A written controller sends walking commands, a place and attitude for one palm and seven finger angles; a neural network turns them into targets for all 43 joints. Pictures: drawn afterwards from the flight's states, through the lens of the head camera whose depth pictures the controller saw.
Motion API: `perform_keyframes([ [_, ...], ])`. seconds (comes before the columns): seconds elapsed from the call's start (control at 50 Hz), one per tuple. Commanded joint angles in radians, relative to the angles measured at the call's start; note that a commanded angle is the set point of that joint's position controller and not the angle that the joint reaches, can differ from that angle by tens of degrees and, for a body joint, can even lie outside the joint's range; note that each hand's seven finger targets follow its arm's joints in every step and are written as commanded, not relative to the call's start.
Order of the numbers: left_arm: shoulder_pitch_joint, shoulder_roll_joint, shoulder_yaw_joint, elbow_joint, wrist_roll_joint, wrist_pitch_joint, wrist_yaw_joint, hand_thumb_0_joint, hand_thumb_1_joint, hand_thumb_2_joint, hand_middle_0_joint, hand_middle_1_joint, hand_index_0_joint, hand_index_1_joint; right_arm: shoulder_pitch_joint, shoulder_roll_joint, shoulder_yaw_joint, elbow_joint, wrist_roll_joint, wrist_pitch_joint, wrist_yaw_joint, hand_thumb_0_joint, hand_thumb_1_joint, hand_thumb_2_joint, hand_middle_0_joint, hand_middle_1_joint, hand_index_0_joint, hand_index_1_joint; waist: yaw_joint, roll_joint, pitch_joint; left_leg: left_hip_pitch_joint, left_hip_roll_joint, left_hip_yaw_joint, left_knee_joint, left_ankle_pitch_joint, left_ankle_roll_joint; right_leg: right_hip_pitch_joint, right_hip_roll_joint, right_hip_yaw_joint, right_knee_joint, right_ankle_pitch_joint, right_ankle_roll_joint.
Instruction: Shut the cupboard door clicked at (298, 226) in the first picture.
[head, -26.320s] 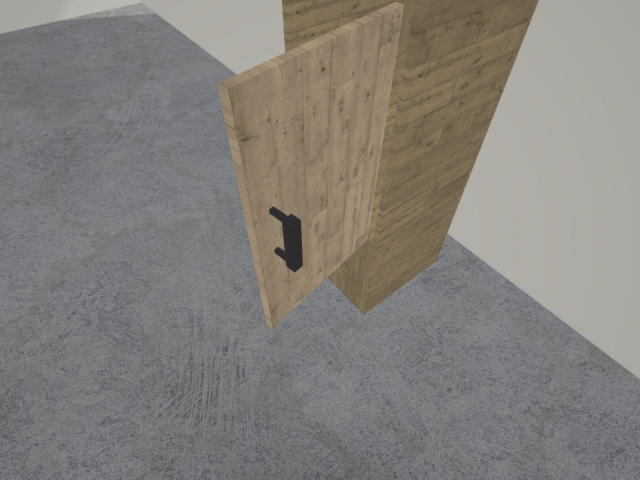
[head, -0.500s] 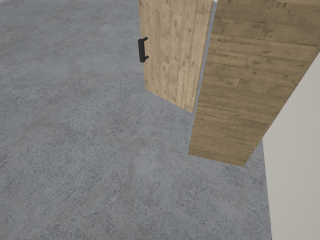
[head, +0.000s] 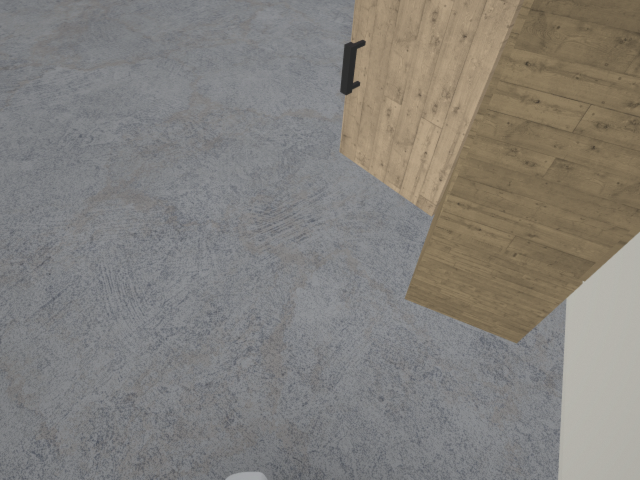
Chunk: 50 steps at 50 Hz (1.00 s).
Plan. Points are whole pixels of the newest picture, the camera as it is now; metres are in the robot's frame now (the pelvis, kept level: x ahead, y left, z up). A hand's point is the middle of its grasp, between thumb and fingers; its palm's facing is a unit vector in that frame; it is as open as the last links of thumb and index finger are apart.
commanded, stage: walk to a spot facing it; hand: left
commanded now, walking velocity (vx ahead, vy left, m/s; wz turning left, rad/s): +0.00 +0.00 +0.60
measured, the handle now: (353, 67) +1.02 -0.05 -0.02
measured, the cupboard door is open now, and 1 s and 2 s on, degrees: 67 67 67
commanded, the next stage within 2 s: turn to face it in 1.96 s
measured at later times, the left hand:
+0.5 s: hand out of the picture -0.02 +0.18 -0.14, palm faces +0.33 -0.90 -0.27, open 7.4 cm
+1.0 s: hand out of the picture -0.02 +0.19 -0.13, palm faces +0.62 -0.73 -0.30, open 7.4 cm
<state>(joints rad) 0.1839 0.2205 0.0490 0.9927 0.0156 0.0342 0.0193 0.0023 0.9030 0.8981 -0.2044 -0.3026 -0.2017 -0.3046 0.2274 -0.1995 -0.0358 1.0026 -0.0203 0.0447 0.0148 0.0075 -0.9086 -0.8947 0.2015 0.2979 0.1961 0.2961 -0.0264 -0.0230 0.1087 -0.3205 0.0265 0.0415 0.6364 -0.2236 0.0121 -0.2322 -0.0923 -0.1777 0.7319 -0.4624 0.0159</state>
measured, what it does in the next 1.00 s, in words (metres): steps on the spot, turning left: right foot, then left foot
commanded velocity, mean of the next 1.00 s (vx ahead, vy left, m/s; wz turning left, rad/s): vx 0.18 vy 0.00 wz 0.58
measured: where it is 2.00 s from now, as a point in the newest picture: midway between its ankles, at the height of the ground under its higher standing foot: (216, 439)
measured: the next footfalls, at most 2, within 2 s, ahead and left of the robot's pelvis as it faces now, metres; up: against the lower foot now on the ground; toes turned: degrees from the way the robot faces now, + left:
right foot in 0.28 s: +0.05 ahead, -0.15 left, +0.00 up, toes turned +10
left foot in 0.60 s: -0.05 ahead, +0.10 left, +0.00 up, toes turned +28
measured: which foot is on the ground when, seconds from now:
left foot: down 0.00-0.28, up 0.30-0.58, down 0.60-0.90, up 0.92-1.00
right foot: up 0.00-0.26, down 0.28-0.60, up 0.62-0.88, down 0.90-1.00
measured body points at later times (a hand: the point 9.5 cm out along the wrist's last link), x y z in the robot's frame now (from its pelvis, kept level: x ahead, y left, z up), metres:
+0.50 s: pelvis -0.03 -0.04 +0.02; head +0.02 -0.04 +0.46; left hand -0.04 +0.22 -0.12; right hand +0.13 -0.28 -0.13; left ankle -0.07 +0.09 -0.67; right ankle +0.01 -0.16 -0.72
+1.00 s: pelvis +0.06 -0.03 +0.01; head +0.09 -0.03 +0.46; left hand -0.05 +0.23 -0.11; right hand +0.23 -0.21 -0.15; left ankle -0.07 +0.06 -0.64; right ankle +0.15 -0.09 -0.72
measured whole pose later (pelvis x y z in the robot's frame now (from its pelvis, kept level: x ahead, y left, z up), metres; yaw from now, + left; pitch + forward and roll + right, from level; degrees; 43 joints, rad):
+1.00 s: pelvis +0.06 -0.03 +0.01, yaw +39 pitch -1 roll +1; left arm 0.24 0.23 0.07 0.88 0.03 -0.04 -0.01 0.00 0.91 0.90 -0.20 -0.30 -0.20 -0.30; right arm 0.28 -0.23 -0.07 0.99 -0.03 0.04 0.03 0.01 -0.91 -0.89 0.20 0.30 0.20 0.30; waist -0.01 0.03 0.07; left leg -0.43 -0.01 -0.05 1.12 -0.45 0.01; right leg -0.31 -0.08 -0.13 0.59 -0.27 -0.02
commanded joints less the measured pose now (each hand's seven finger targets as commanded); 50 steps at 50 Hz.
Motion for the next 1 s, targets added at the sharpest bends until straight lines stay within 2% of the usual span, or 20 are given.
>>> perform_keyframes([
  [0.0, -0.053, 0.114, 0.043, -0.137, 0.007, 0.003, 0.015, 0.0, 0.9, 0.9, -0.2, -0.3, -0.2, -0.3, 0.112, -0.247, -0.06, -0.06, -0.018, -0.02, -0.034, 0.0, -0.9, -0.9, 0.2, 0.3, 0.2, 0.3, -0.032, 0.268, -0.106, 0.1, 0.304, -0.499, -0.362, 0.156, 0.175, -0.273, 0.015, 0.19, 0.385, -0.097, 0.013],
  [0.1, -0.024, 0.075, 0.04, -0.144, -0.002, -0.011, 0.003, 0.0, 0.9, 0.9, -0.2, -0.3, -0.2, -0.3, 0.065, -0.21, -0.062, -0.087, -0.017, -0.027, -0.042, 0.0, -0.9, -0.9, 0.2, 0.3, 0.2, 0.3, -0.009, 0.138, -0.183, 0.159, 0.219, -0.397, -0.304, 0.253, 0.161, -0.228, 0.048, 0.185, 0.208, -0.015, 0.029],
  [0.16, 0.021, 0.072, 0.038, -0.147, -0.003, -0.011, 0.005, 0.0, 0.9, 0.9, -0.2, -0.3, -0.2, -0.3, 0.033, -0.215, -0.071, -0.101, -0.016, -0.014, -0.035, 0.0, -0.9, -0.9, 0.2, 0.3, 0.2, 0.3, 0.004, 0.161, -0.17, 0.067, 0.175, -0.404, -0.31, 0.158, 0.137, -0.104, 0.089, 0.155, 0.038, 0.01, 0.021],
  [0.22, 0.16, 0.104, 0.057, -0.118, -0.001, -0.014, 0.011, 0.0, 0.9, 0.9, -0.2, -0.3, -0.2, -0.3, -0.053, -0.187, -0.078, -0.139, -0.007, 0.004, -0.027, 0.0, -0.9, -0.9, 0.2, 0.3, 0.2, 0.3, 0.07, 0.14, -0.14, -0.168, 0.075, -0.362, -0.273, -0.11, 0.063, 0.153, 0.084, 0.142, -0.264, 0.14, 0.007],
  [0.26, 0.137, 0.26, 0.085, -0.152, 0.025, -0.022, 0.021, 0.0, 0.9, 0.9, -0.2, -0.3, -0.2, -0.3, -0.049, -0.094, -0.074, -0.173, 0.0, 0.005, -0.012, 0.0, -0.9, -0.9, 0.2, 0.3, 0.2, 0.3, 0.086, -0.259, -0.099, -0.34, -0.138, -0.097, 0.237, -0.313, -0.061, 0.118, -0.365, 0.614, -0.587, -0.108, -0.171],
  [0.28, 0.044, 0.242, 0.075, -0.175, 0.017, -0.022, 0.022, 0.0, 0.9, 0.9, -0.2, -0.3, -0.2, -0.3, -0.041, -0.123, -0.083, -0.169, -0.01, 0.01, -0.004, 0.0, -0.9, -0.9, 0.2, 0.3, 0.2, 0.3, 0.04, -0.168, -0.083, -0.269, -0.066, -0.125, 0.46, -0.324, -0.043, -0.046, -0.395, 0.551, -0.565, -0.075, -0.207],
  [0.34, -0.078, 0.149, 0.051, -0.201, 0.018, -0.035, 0.021, 0.0, 0.9, 0.9, -0.2, -0.3, -0.2, -0.3, -0.007, -0.096, -0.076, -0.139, -0.006, 0.019, 0.014, 0.0, -0.9, -0.9, 0.2, 0.3, 0.2, 0.3, -0.031, -0.172, -0.039, -0.231, -0.005, -0.08, 0.578, -0.199, -0.06, -0.093, -0.231, 0.265, -0.448, 0.222, -0.154],
  [0.42, 0.033, 0.199, 0.065, -0.17, 0.021, -0.039, 0.02, 0.0, 0.9, 0.9, -0.2, -0.3, -0.2, -0.3, -0.084, -0.072, -0.056, -0.17, 0.006, 0.013, 0.019, 0.0, -0.9, -0.9, 0.2, 0.3, 0.2, 0.3, 0.033, -0.161, -0.085, -0.144, -0.012, 0.012, 0.281, -0.246, -0.072, 0.059, -0.245, 0.167, -0.343, 0.572, -0.15],
  [0.5, 0.095, 0.234, 0.079, -0.144, 0.02, -0.04, 0.006, 0.0, 0.9, 0.9, -0.2, -0.3, -0.2, -0.3, -0.092, -0.084, -0.042, -0.191, 0.005, -0.008, 0.018, 0.0, -0.9, -0.9, 0.2, 0.3, 0.2, 0.3, 0.055, -0.165, -0.135, -0.044, -0.024, 0.064, 0.024, -0.227, -0.054, 0.136, -0.272, 0.172, -0.312, 0.435, -0.122],
  [0.54, 0.084, 0.226, 0.08, -0.146, 0.008, -0.036, -0.007, 0.0, 0.9, 0.9, -0.2, -0.3, -0.2, -0.3, -0.014, -0.131, -0.047, -0.17, 0.001, -0.025, 0.016, 0.0, -0.9, -0.9, 0.2, 0.3, 0.2, 0.3, 0.007, -0.081, -0.162, 0.18, -0.024, 0.053, -0.209, -0.12, -0.034, 0.003, -0.236, 0.091, -0.196, 0.223, -0.053],
  [0.58, 0.004, 0.109, 0.046, -0.23, 0.006, -0.032, -0.027, 0.0, 0.9, 0.9, -0.2, -0.3, -0.2, -0.3, 0.138, -0.332, -0.095, -0.14, -0.019, -0.032, 0.001, 0.0, -0.9, -0.9, 0.2, 0.3, 0.2, 0.3, -0.089, 0.408, -0.15, 0.433, 0.375, -0.538, -0.365, -0.052, 0.176, -0.489, -0.016, -0.005, 0.253, -0.21, 0.059],
  [0.6, -0.122, 0.135, 0.043, -0.262, 0.018, -0.032, -0.025, 0.0, 0.9, 0.9, -0.2, -0.3, -0.2, -0.3, 0.211, -0.324, -0.092, -0.108, -0.021, -0.033, -0.004, 0.0, -0.9, -0.9, 0.2, 0.3, 0.2, 0.3, -0.135, 0.283, -0.109, 0.334, 0.392, -0.572, -0.398, -0.199, 0.225, -0.515, -0.037, 0.114, 0.334, -0.169, 0.033],
  [0.64, -0.137, 0.126, 0.052, -0.248, 0.013, -0.04, -0.034, 0.0, 0.9, 0.9, -0.2, -0.3, -0.2, -0.3, 0.12, -0.271, -0.072, -0.131, -0.02, -0.049, -0.02, 0.0, -0.9, -0.9, 0.2, 0.3, 0.2, 0.3, -0.072, 0.266, -0.037, 0.225, 0.286, -0.481, -0.407, -0.268, 0.184, -0.515, -0.039, 0.17, 0.375, -0.006, 0.029],
  [0.7, -0.073, 0.122, 0.051, -0.208, 0.01, -0.044, -0.051, 0.0, 0.9, 0.9, -0.2, -0.3, -0.2, -0.3, 0.046, -0.24, -0.059, -0.149, -0.015, -0.063, -0.024, 0.0, -0.9, -0.9, 0.2, 0.3, 0.2, 0.3, -0.02, 0.204, -0.063, 0.209, 0.203, -0.35, -0.388, -0.143, 0.152, -0.422, -0.021, 0.153, 0.258, 0.087, 0.045],
  [0.8, -0.01, 0.107, 0.047, -0.193, 0.009, -0.048, -0.058, 0.0, 0.9, 0.9, -0.2, -0.3, -0.2, -0.3, 0.006, -0.241, -0.065, -0.139, -0.016, -0.057, -0.018, 0.0, -0.9, -0.9, 0.2, 0.3, 0.2, 0.3, 0.016, 0.188, -0.052, 0.044, 0.152, -0.318, -0.369, -0.259, 0.138, -0.147, 0.055, 0.077, -0.043, 0.15, 0.049],
  [0.84, 0.134, 0.131, 0.061, -0.15, 0.012, -0.057, -0.056, 0.0, 0.9, 0.9, -0.2, -0.3, -0.2, -0.3, -0.045, -0.226, -0.065, -0.146, -0.01, -0.053, -0.016, 0.0, -0.9, -0.9, 0.2, 0.3, 0.2, 0.3, 0.09, 0.126, -0.072, -0.125, 0.098, -0.287, -0.249, -0.332, 0.108, 0.12, 0.081, 0.063, -0.169, 0.196, 0.048],
  [0.86, 0.251, 0.193, 0.078, -0.123, 0.018, -0.071, -0.047, 0.0, 0.9, 0.9, -0.2, -0.3, -0.2, -0.3, -0.066, -0.181, -0.058, -0.16, 0.001, -0.056, -0.013, 0.0, -0.9, -0.9, 0.2, 0.3, 0.2, 0.3, 0.148, -0.025, -0.106, -0.303, 0.004, -0.216, -0.055, -0.385, 0.064, 0.328, -0.017, 0.202, -0.321, 0.033, 0.024],
  [0.88, 0.341, 0.298, 0.1, -0.11, 0.031, -0.079, -0.03, 0.0, 0.9, 0.9, -0.2, -0.3, -0.2, -0.3, -0.044, -0.093, -0.038, -0.184, 0.011, -0.063, -0.009, 0.0, -0.9, -0.9, 0.2, 0.3, 0.2, 0.3, 0.187, -0.374, -0.165, -0.442, -0.122, -0.057, 0.333, -0.432, 0.007, 0.415, -0.334, 0.615, -0.538, -0.271, -0.074],
  [0.92, 0.213, 0.258, 0.083, -0.14, 0.016, -0.078, -0.012, 0.0, 0.9, 0.9, -0.2, -0.3, -0.2, -0.3, -0.053, -0.126, -0.055, -0.183, -0.01, -0.06, 0.002, 0.0, -0.9, -0.9, 0.2, 0.3, 0.2, 0.3, 0.096, -0.262, -0.061, -0.453, -0.006, -0.139, 0.651, -0.299, 0.009, 0.145, -0.409, 0.762, -0.639, -0.485, -0.154],
  [0.98, 0.076, 0.131, 0.054, -0.151, 0.018, -0.096, -0.009, 0.0, 0.9, 0.9, -0.2, -0.3, -0.2, -0.3, -0.023, -0.079, -0.05, -0.124, -0.016, -0.037, 0.027, 0.0, -0.9, -0.9, 0.2, 0.3, 0.2, 0.3, 0.011, -0.141, -0.03, -0.328, 0.07, -0.088, 0.614, -0.066, -0.021, -0.016, -0.28, 0.311, -0.594, -0.108, -0.09],
])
